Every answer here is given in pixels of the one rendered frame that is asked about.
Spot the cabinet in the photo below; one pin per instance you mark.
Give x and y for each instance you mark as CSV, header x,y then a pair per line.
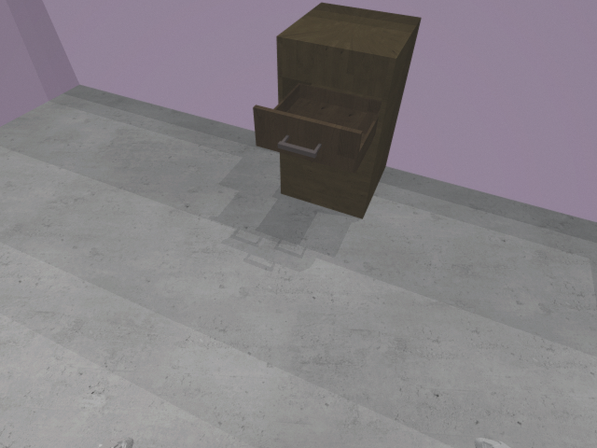
x,y
353,50

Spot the drawer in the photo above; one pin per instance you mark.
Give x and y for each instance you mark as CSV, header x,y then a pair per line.
x,y
343,123

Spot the handle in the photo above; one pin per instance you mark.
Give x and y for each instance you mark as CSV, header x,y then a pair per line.
x,y
296,149

